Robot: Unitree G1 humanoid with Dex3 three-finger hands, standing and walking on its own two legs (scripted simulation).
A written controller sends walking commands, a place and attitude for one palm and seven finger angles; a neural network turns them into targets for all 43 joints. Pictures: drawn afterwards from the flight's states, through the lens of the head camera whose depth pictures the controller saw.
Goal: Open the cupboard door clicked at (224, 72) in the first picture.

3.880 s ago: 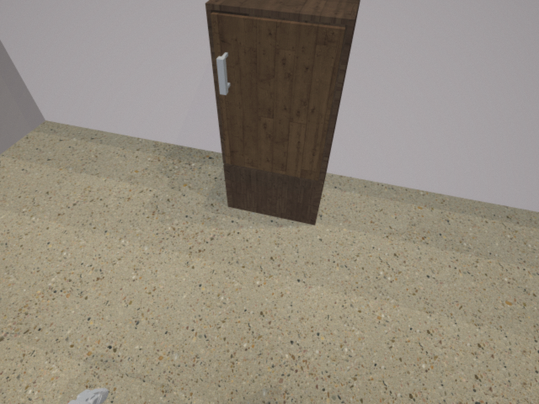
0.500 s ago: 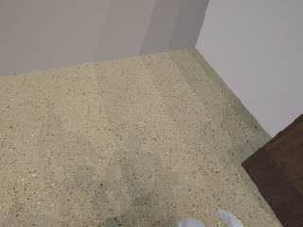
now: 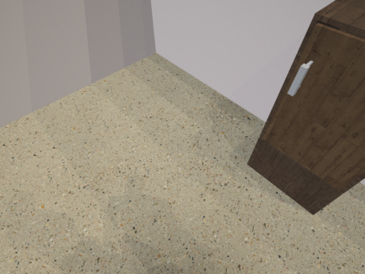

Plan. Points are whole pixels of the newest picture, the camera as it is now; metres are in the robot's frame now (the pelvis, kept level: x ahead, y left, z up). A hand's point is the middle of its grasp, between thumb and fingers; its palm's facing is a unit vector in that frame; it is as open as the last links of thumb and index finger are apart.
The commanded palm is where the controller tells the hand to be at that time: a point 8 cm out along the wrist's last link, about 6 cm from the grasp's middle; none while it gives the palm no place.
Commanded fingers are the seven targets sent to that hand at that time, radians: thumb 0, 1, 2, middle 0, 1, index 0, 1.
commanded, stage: turn to face it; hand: left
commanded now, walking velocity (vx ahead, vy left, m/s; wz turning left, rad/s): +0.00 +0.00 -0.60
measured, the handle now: (300, 78) +0.75 -0.41 -0.03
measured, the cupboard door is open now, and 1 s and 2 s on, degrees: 0 0 0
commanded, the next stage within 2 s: take the last steps up to it in 1.32 s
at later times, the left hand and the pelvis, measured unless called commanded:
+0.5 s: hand out of the picture +0.13 +0.21 -0.18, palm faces -0.20 -0.96 -0.21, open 7.4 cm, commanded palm none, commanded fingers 0.00 0.90 0.90 -0.20 -0.30 -0.20 -0.30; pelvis +0.00 +0.03 +0.00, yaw -17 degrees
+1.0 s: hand (137, 260) +0.18 +0.12 -0.15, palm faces -0.55 -0.78 -0.28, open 7.4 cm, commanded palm none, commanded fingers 0.00 0.90 0.90 -0.20 -0.30 -0.20 -0.30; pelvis -0.04 +0.02 -0.01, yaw -35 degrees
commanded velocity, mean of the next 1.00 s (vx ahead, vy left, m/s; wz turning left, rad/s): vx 0.00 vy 0.00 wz -0.56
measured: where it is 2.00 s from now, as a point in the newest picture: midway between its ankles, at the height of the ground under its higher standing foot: outside the picture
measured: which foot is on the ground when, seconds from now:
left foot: down 0.00-0.04, up 0.06-0.44, down 0.46-0.94, up 0.96-1.00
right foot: up 0.00-0.02, down 0.04-0.46, up 0.48-0.94, down 0.96-1.00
